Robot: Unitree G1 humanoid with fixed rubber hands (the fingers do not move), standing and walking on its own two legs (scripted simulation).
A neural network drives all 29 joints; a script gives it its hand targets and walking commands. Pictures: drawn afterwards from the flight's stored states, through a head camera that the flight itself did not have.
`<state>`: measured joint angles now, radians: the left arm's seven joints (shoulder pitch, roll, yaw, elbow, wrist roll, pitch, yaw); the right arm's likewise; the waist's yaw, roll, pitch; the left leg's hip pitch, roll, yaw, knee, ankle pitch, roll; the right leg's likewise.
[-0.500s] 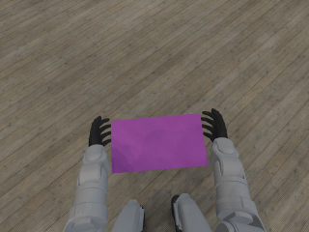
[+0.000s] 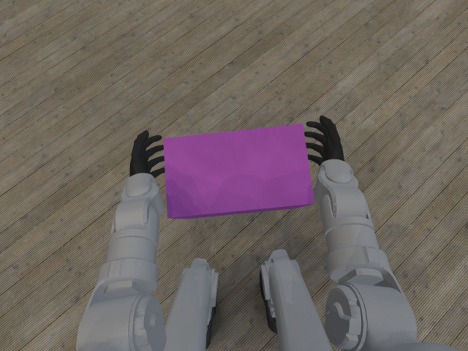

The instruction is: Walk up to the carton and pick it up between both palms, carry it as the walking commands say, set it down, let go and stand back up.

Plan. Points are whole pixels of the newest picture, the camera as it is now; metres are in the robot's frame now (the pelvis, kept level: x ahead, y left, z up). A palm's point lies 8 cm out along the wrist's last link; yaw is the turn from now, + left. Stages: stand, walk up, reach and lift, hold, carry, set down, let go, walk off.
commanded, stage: set down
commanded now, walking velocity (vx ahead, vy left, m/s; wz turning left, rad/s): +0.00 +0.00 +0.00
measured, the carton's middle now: (237, 177) +0.42 +0.00 -0.14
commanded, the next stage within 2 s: none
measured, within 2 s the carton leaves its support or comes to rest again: neither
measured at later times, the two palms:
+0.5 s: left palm (158, 178) +0.43 +0.16 -0.16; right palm (314, 166) +0.44 -0.16 -0.15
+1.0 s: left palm (169, 187) +0.44 +0.17 -0.28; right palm (298, 174) +0.46 -0.16 -0.27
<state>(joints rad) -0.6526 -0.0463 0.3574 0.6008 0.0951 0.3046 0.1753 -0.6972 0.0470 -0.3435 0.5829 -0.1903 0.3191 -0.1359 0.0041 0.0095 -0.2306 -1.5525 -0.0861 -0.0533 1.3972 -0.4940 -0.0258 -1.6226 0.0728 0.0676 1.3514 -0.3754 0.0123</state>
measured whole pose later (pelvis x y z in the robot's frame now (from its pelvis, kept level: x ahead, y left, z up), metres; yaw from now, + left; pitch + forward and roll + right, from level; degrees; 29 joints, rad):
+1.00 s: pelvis -0.06 +0.00 -0.15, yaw +1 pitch +23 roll +1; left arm -1.16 0.14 0.27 0.53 -0.07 0.30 0.29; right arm -1.22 -0.19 -0.27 0.57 0.03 0.30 -0.20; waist -0.01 0.01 0.55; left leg -1.80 -0.14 -0.03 1.98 -0.58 -0.05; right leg -1.87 0.10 0.07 1.91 -0.44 0.06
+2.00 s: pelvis -0.04 +0.00 -0.25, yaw +2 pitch +27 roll -1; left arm -1.34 0.25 0.07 0.97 -0.21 0.16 0.32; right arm -1.44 -0.33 -0.17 1.08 0.15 0.15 -0.14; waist -0.02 0.00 0.52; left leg -2.11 -0.15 -0.02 2.31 -0.67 -0.05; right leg -2.18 0.07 0.02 2.24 -0.54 0.05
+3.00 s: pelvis -0.03 -0.01 -0.27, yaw +3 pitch +27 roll +0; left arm -1.44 0.28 0.07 1.16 -0.17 0.12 0.10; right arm -1.46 -0.40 -0.03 1.28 0.27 0.07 -0.09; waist 0.00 -0.01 0.49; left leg -2.17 -0.09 -0.01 2.38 -0.69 -0.04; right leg -2.25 0.02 -0.02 2.32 -0.55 -0.02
